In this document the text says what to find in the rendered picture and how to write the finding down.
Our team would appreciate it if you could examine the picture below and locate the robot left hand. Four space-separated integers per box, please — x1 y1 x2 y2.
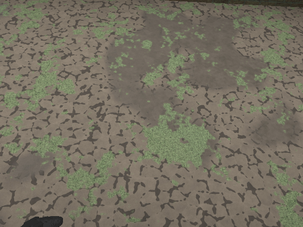
21 216 63 227

